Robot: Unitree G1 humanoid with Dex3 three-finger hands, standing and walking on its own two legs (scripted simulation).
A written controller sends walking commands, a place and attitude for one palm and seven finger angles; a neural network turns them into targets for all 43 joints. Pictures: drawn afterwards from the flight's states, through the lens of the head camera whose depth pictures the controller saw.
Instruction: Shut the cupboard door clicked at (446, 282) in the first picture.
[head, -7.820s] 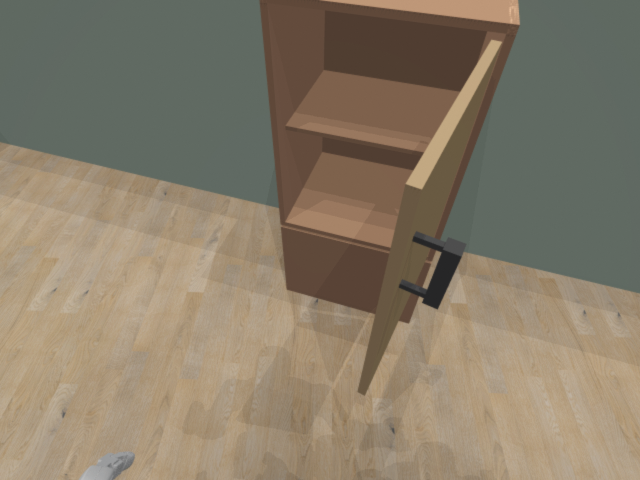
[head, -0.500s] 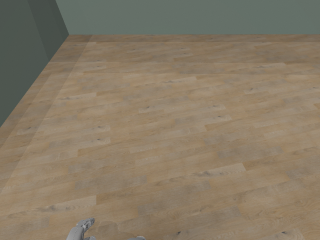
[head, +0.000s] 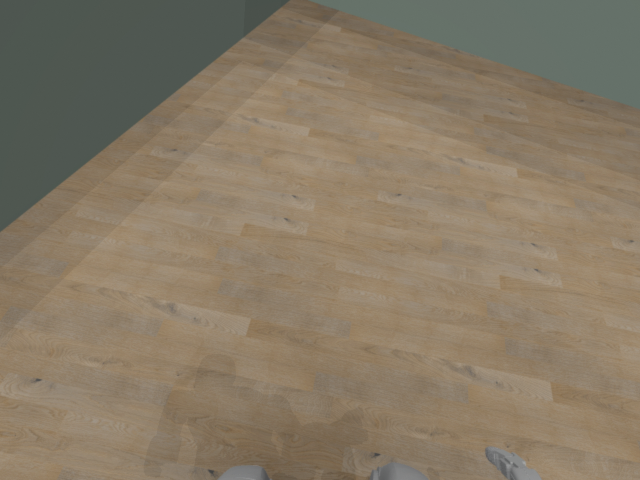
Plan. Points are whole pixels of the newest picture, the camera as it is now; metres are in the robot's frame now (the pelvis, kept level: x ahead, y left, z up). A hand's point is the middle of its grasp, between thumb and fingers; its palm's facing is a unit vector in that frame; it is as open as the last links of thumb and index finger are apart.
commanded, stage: walk to a spot facing it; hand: left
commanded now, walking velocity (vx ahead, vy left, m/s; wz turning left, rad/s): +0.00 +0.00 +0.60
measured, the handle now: out of the picture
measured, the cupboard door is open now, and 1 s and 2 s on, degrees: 80 80 80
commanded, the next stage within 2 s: none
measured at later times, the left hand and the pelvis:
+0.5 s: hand out of the picture +0.08 +0.19 -0.13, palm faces +0.26 -0.92 -0.29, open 7.4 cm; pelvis -0.01 -0.04 +0.00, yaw +17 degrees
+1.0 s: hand out of the picture -0.12 +0.22 -0.18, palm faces +0.60 -0.76 -0.26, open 7.4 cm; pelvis -0.02 +0.01 +0.00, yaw +36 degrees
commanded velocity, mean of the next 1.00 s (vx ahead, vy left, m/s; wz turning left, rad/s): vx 0.00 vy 0.00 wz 0.60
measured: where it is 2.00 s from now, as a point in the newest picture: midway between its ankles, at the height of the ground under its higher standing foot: outside the picture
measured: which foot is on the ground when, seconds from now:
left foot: down 0.00-0.44, up 0.46-0.84, down 0.86-1.00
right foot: up 0.00-0.42, down 0.44-0.86, up 0.88-1.00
